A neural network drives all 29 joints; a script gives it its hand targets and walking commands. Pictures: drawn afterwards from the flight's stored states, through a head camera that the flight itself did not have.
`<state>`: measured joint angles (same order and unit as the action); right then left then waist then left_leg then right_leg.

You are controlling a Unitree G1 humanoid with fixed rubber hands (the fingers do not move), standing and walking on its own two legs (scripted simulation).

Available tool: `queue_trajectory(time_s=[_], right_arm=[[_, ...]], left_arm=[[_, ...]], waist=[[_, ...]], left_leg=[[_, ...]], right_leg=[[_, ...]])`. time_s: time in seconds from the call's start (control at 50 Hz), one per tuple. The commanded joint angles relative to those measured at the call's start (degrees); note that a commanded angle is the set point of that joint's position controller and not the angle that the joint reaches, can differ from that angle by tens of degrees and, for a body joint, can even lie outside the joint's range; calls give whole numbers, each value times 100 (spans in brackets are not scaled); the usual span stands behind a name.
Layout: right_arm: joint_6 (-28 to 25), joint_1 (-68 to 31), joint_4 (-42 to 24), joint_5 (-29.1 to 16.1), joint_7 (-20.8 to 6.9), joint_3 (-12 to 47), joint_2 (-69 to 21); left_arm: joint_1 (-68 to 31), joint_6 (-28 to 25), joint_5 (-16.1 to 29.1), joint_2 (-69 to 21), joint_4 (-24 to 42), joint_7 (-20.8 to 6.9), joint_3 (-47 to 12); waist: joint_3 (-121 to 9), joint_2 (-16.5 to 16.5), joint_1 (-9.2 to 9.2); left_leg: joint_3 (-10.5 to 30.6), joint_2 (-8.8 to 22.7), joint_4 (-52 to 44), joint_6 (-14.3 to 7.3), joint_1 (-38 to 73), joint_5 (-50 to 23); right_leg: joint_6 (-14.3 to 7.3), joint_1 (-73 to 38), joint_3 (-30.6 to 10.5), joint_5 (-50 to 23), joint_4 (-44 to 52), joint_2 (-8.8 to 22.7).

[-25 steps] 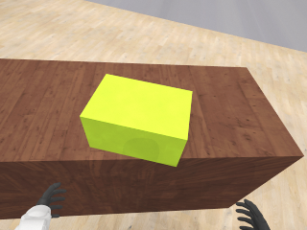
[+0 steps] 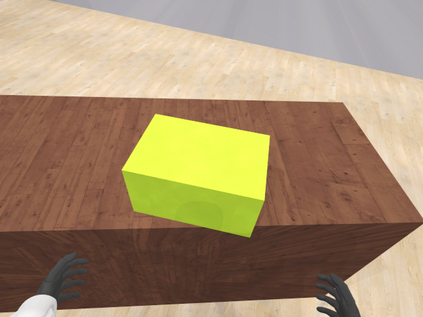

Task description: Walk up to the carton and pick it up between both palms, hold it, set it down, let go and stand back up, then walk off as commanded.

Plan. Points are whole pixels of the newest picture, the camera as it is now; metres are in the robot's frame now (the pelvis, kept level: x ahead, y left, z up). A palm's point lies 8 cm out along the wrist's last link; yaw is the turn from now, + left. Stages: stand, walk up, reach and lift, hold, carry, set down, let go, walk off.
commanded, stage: reach and lift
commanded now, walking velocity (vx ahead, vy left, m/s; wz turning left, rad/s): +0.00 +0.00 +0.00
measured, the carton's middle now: (201, 173) +0.44 +0.06 -0.01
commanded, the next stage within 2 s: none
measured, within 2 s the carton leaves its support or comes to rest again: neither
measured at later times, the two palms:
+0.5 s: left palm (32, 285) +0.16 +0.31 +0.01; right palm (335, 298) +0.18 -0.19 +0.01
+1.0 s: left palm (29, 272) +0.17 +0.30 +0.04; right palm (326, 278) +0.20 -0.16 +0.05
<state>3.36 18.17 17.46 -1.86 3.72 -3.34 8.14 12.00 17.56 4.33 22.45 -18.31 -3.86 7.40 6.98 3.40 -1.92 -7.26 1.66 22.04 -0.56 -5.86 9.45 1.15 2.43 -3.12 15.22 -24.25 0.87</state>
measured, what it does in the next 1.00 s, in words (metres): stands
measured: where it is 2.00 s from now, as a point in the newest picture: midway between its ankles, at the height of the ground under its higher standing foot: outside the picture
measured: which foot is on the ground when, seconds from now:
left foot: down 0.00-1.00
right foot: down 0.00-1.00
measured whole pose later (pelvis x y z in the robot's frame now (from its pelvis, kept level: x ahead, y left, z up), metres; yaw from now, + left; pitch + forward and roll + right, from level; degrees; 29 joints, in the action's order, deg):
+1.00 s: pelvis +0.01 +0.00 +0.00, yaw +3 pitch -10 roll +0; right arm 10.2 25.8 -11.9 -11.2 15.2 3.4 3.3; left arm 15.9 1.0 20.1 30.3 -4.4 -9.6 4.5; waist 6.4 3.1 -5.2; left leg -3.6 1.3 23.7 -0.3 -2.4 11.4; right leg 0.9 -4.3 -0.2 15.9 -21.5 0.8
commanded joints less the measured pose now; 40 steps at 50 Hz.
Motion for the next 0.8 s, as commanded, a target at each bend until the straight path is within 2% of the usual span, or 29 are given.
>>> queue_trajectory(time_s=[0.0, 0.02, 0.04, 0.06, 0.08, 0.1, 0.14, 0.16, 0.18, 0.2, 0.26, 0.3, 0.34, 0.36, 0.38, 0.44, 0.46, 0.48, 0.5, 0.52, 0.56, 0.58, 0.62, 0.64, 0.68, 0.7, 0.74, 0.76, 0.78], right_arm=[[-198, 45, -946, -151, -19, -302, 823], [-163, 139, -964, -203, -42, -290, 849], [-148, 111, -1185, -243, -22, -174, 715], [-138, 98, -1351, -198, 3, -197, 612], [-112, 148, -1415, -91, 18, -281, 652], [-76, 230, -1661, -215, -2, -236, 725], [-112, 379, -1603, -282, 34, -250, 644], [-154, 436, -1777, -271, 38, -200, 671], [-160, 445, -1725, -385, 56, -224, 621], [-179, 538, -1842, -420, 74, -212, 605], [-106, 160, -2309, -425, 161, -233, 674], [-100, 511, -2351, -533, 177, -181, 589], [-87, 539, -2330, -652, 231, -170, 454], [-26, 640, -2256, -637, 264, -156, 449], [-69, 657, -2345, -590, 307, -220, 528], [-28, 683, -2760, -677, 410, -141, 485], [-2, 822, -2550, -724, 463, -54, 358], [7, 906, -2739, -777, 492, -13, 385], [18, 747, -2930, -727, 552, -32, 324], [28, 872, -2985, -746, 627, 57, 271], [137, 784, -3233, -796, 648, 53, 224], [91, 848, -3296, -823, 636, 52, 231], [131, 896, -3358, -862, 690, 61, 165], [201, 983, -3332, -939, 732, 201, 162], [192, 911, -3596, -836, 809, 117, 112], [181, 901, -3590, -898, 811, 327, 31], [190, 995, -3915, -909, 881, 420, -113], [246, 871, -3663, -914, 923, 405, -65], [281, 957, -3924, -891, 994, 370, -41]], left_arm=[[-69, -290, 65, 895, 1073, 76, 379], [-62, -371, 153, 827, 1109, 63, 328], [31, -459, 179, 875, 1236, 62, 385], [79, -532, 267, 891, 1164, 28, 336], [10, -599, 303, 926, 1222, 19, 327], [159, -619, 377, 934, 1338, 21, 177], [210, -717, 352, 982, 1319, 0, 382], [365, -798, 456, 871, 1451, -18, 214], [281, -917, 528, 919, 1582, -8, 253], [381, -1014, 568, 915, 1750, -7, 214], [257, -1084, 814, 1110, 1609, -86, 265], [551, -1170, 812, 1118, 1808, -53, 205], [531, -1272, 1039, 1062, 1871, -138, 76], [575, -1297, 1006, 1129, 1702, -196, 184], [658, -1348, 1058, 1077, 1868, -216, 76], [604, -1503, 1088, 1337, 2238, -255, 204], [708, -1499, 1052, 1309, 1978, -304, 235], [845, -1505, 1112, 1321, 1938, -355, 248], [670, -1546, 1207, 1380, 1924, -419, 264], [689, -1553, 1244, 1474, 1884, -472, 291], [546, -1738, 1386, 1569, 2388, -434, 273], [652, -1762, 1361, 1490, 2319, -403, 216], [607, -1829, 1421, 1553, 2322, -440, 176], [591, -1788, 1454, 1620, 2398, -456, 298], [493, -1902, 1548, 1685, 2550, -475, 231], [346, -1968, 1493, 1771, 2568, -461, 321], [376, -1993, 1544, 1682, 2595, -520, 209], [332, -1943, 1580, 1710, 2302, -550, 284], [395, -1977, 1626, 1729, 2593, -544, 105]], waist=[[-622, -806, 66], [-552, -726, 49], [-340, -724, 46], [-490, -405, 23], [-288, -601, 48], [-296, -733, 2], [-403, -770, -28], [-327, -727, 9], [-562, -887, -6], [-693, -878, 41], [-281, -633, -134], [-496, -959, -125], [-505, -802, -48], [-347, -697, -98], [-624, -699, 10], [-295, -790, -137], [-209, -811, -124], [-72, -836, -175], [63, -574, -124], [-87, -445, -185], [-88, -611, -310], [92, -888, -277], [-23, -817, -216], [74, -1058, -258], [-139, -791, -225], [-158, -1054, -352], [-140, -1016, -182], [10, -795, -285], [118, -908, -85]], left_leg=[[159, -7, -384, 216, 1203, -605], [178, -7, -447, 215, 1212, -871], [64, -83, -426, 208, 1169, -610], [126, -33, -491, 133, 996, -296], [52, -79, -599, 168, 923, -229], [223, 34, -648, 149, 919, -232], [193, -56, -413, 205, 972, -846], [234, -9, -430, 240, 1030, -989], [235, -53, -372, 247, 1086, -1100], [328, 10, -447, 253, 1213, -1169], [368, -3, -545, 186, 928, -535], [439, 43, -582, 295, 1091, -854], [562, 144, -593, 306, 1054, -832], [514, 80, -549, 249, 945, -913], [513, 49, -474, 341, 1160, -1255], [541, 25, -431, 343, 1232, -1478], [492, -32, -440, 284, 1148, -1180], [581, 41, -521, 282, 1029, -1232], [504, -15, -430, 265, 1028, -1180], [541, 17, -402, 199, 1220, -1184], [637, 92, -529, 236, 1144, -844], [692, 110, -540, 289, 977, -946], [716, 183, -554, 273, 931, -809], [698, 143, -509, 291, 897, -771], [674, 151, -395, 253, 1103, -920], [676, 74, -355, 267, 971, -897], [733, 124, -364, 243, 955, -636], [709, 121, -319, 169, 985, -587], [806, 175, -409, 215, 988, -416]], right_leg=[[-122, 1298, 327, -569, 754, -173], [-127, 1150, 323, -786, 825, -236], [-75, 1195, 252, -496, 924, -164], [-91, 1125, 212, -212, 898, -158], [-109, 1156, 237, -201, 892, -160], [-119, 1093, 244, -292, 869, -172], [-118, 1113, 163, -619, 894, -117], [-154, 1139, 232, -725, 866, -200], [-160, 1038, 132, -735, 913, -153], [-129, 895, 202, -913, 880, -196], [-164, 990, 111, -266, 1002, -134], [-167, 786, 174, -632, 939, -129], [-171, 710, 172, -664, 925, -150], [-181, 701, 98, -623, 1024, -113], [-163, 653, 206, -864, 1036, -155], [-133, 727, 159, -837, 1086, -109], [-105, 701, 80, -590, 1162, -37], [-128, 646, 116, -691, 1117, -62], [-113, 757, 109, -540, 1187, -51], [-105, 772, 70, -577, 1185, -19], [-102, 806, 51, -340, 1189, 35], [-173, 788, 92, -443, 1142, -4], [-189, 619, 135, -433, 1054, -28], [-209, 630, 84, -363, 1146, 43], [-206, 709, 91, -345, 1159, 43], [-203, 732, 40, -284, 1101, 105], [-231, 769, 69, -211, 1113, 106], [-212, 887, 20, -49, 1169, 114], [-219, 833, 73, -134, 1164, 103]])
